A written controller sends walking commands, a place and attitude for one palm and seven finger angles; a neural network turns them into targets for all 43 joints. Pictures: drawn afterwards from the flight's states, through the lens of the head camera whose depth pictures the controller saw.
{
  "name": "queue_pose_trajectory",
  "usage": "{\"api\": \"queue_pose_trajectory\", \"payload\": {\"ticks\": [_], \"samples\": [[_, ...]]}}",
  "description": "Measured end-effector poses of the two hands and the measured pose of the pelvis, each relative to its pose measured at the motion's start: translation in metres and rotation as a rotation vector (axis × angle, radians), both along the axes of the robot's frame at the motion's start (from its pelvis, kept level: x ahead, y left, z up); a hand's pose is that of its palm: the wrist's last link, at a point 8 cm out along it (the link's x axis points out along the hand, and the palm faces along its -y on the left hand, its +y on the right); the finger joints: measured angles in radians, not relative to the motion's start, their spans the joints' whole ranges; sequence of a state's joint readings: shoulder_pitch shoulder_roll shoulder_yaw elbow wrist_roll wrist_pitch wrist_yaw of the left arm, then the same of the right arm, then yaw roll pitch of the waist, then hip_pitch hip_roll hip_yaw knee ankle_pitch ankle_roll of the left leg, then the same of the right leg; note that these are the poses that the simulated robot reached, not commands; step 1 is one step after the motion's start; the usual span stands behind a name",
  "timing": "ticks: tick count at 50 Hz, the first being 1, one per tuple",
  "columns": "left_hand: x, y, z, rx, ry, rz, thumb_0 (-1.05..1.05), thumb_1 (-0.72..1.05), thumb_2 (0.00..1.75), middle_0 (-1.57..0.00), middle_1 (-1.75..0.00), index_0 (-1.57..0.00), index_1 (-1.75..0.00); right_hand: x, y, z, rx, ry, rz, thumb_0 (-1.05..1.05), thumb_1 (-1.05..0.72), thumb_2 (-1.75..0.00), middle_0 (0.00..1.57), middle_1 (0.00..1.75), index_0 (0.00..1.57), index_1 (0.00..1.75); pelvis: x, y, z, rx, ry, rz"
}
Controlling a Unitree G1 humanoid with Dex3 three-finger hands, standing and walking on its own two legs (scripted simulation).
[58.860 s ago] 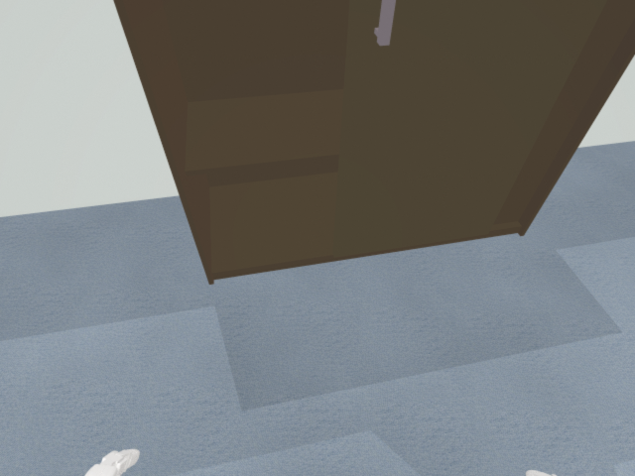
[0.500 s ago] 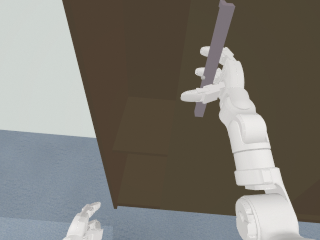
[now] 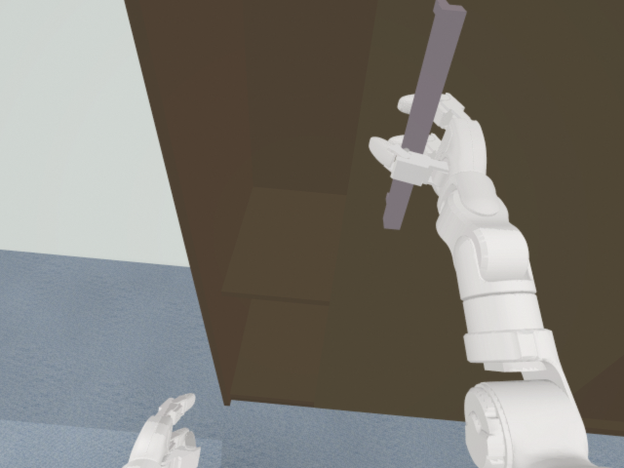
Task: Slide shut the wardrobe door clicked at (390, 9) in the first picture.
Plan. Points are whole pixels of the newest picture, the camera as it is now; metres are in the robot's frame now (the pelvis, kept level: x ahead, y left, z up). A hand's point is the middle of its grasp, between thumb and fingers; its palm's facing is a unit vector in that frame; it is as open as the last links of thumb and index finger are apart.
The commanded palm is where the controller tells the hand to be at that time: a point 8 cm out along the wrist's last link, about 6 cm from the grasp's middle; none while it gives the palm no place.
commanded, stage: grip the handle and tug to test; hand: right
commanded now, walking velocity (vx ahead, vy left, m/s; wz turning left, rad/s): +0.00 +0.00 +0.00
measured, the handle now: (412, 129) +0.46 -0.09 +0.25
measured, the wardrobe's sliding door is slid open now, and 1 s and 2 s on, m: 0.26 0.26 0.26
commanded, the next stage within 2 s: tug the door sideways, standing still in 0.92 s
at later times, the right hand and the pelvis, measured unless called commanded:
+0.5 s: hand (400, 153) +0.40 -0.06 +0.25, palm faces +0.00 +1.00 +0.00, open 5.9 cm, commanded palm +0.38 -0.11 +0.25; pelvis +0.01 +0.00 +0.00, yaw +0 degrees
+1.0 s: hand (401, 156) +0.40 -0.07 +0.25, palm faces -0.03 +1.00 +0.00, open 6.1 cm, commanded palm +0.35 -0.12 +0.25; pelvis +0.03 +0.00 +0.00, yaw +1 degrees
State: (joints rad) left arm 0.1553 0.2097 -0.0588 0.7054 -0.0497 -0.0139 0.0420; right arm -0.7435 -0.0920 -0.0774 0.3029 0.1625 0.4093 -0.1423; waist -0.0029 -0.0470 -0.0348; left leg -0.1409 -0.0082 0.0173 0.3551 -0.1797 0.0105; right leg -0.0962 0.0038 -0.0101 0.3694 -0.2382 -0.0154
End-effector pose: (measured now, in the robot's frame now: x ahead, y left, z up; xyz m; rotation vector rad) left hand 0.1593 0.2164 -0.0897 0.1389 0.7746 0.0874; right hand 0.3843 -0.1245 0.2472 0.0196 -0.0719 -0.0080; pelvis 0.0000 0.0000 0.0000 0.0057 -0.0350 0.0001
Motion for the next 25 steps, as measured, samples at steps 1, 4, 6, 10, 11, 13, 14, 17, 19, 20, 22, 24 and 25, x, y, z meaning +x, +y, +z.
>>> {"api": "queue_pose_trajectory", "payload": {"ticks": [1,4,6,10,11,13,14,17,19,20,22,24,25], "samples": [[0.001,0.000,0.000,0.000,-0.001,0.000,0.02,0.90,0.90,-0.20,-0.30,-0.20,-0.30,0.000,0.000,0.000,-0.001,-0.001,0.001,0.00,-0.31,-0.65,0.39,1.32,0.39,1.31,0.000,0.000,0.000,0.000,0.000,0.000],[0.003,0.000,0.000,-0.001,-0.004,-0.002,0.02,0.90,0.90,-0.20,-0.30,-0.20,-0.30,0.000,0.000,0.001,-0.007,-0.004,0.002,0.00,-0.45,-0.71,0.40,1.34,0.40,1.33,0.001,0.000,0.000,0.001,0.000,-0.001],[0.004,-0.001,0.001,-0.004,-0.008,-0.002,0.02,0.90,0.90,-0.20,-0.30,-0.20,-0.30,0.000,0.001,0.001,-0.010,-0.004,0.000,0.00,-0.54,-0.75,0.41,1.35,0.39,1.33,0.002,-0.001,0.000,0.000,0.000,-0.001],[0.008,-0.002,0.001,-0.007,-0.010,-0.009,0.02,0.90,0.90,-0.20,-0.30,-0.20,-0.30,-0.001,0.004,0.001,-0.004,-0.001,0.014,0.00,-0.67,-0.81,0.43,1.38,0.37,1.34,0.003,-0.001,0.000,0.000,-0.001,-0.004],[0.009,-0.003,0.001,-0.008,-0.011,-0.011,0.02,0.90,0.90,-0.20,-0.30,-0.20,-0.30,-0.001,0.005,0.001,-0.009,-0.003,0.013,0.00,-0.68,-0.81,0.43,1.38,0.36,1.34,0.004,-0.001,0.000,0.000,-0.001,-0.004],[0.011,-0.004,0.002,-0.012,-0.016,-0.013,0.02,0.90,0.90,-0.20,-0.30,-0.20,-0.30,-0.002,0.005,0.001,-0.017,-0.005,0.007,0.00,-0.68,-0.81,0.41,1.39,0.36,1.35,0.004,-0.001,0.000,0.000,-0.001,-0.003],[0.012,-0.004,0.002,-0.014,-0.018,-0.013,0.02,0.90,0.90,-0.20,-0.30,-0.20,-0.30,-0.002,0.006,0.001,-0.019,-0.006,0.006,-0.01,-0.68,-0.81,0.41,1.39,0.35,1.35,0.005,-0.002,0.000,0.000,-0.001,-0.002],[0.015,-0.005,0.003,-0.022,-0.024,-0.014,0.02,0.90,0.90,-0.20,-0.30,-0.20,-0.30,-0.002,0.006,0.001,-0.020,-0.007,0.004,-0.01,-0.69,-0.81,0.40,1.40,0.35,1.36,0.006,-0.002,-0.001,0.000,-0.002,0.000],[0.016,-0.006,0.003,-0.025,-0.025,-0.017,0.02,0.90,0.90,-0.20,-0.30,-0.20,-0.30,-0.002,0.006,0.001,-0.021,-0.008,0.004,-0.01,-0.69,-0.80,0.39,1.40,0.34,1.36,0.007,-0.002,-0.001,0.000,-0.003,-0.002],[0.017,-0.006,0.003,-0.025,-0.025,-0.019,0.02,0.90,0.90,-0.20,-0.30,-0.20,-0.30,-0.002,0.006,0.001,-0.021,-0.008,0.004,-0.01,-0.70,-0.80,0.39,1.40,0.34,1.36,0.007,-0.001,-0.001,0.000,-0.003,-0.002],[0.018,-0.007,0.004,-0.024,-0.023,-0.022,0.02,0.90,0.90,-0.20,-0.30,-0.20,-0.30,-0.002,0.006,0.001,-0.021,-0.008,0.005,-0.01,-0.70,-0.80,0.39,1.40,0.34,1.36,0.008,-0.001,-0.001,0.000,-0.003,-0.003],[0.020,-0.007,0.004,-0.023,-0.020,-0.025,0.02,0.90,0.90,-0.20,-0.30,-0.20,-0.30,-0.002,0.006,0.001,-0.022,-0.008,0.005,-0.01,-0.70,-0.80,0.39,1.40,0.34,1.36,0.008,-0.001,-0.001,0.000,-0.002,-0.004],[0.020,-0.007,0.004,-0.023,-0.019,-0.026,0.02,0.90,0.90,-0.20,-0.30,-0.20,-0.30,-0.002,0.006,0.001,-0.022,-0.009,0.006,-0.01,-0.70,-0.80,0.39,1.40,0.34,1.36,0.008,-0.001,-0.001,0.000,-0.002,-0.005]]}}
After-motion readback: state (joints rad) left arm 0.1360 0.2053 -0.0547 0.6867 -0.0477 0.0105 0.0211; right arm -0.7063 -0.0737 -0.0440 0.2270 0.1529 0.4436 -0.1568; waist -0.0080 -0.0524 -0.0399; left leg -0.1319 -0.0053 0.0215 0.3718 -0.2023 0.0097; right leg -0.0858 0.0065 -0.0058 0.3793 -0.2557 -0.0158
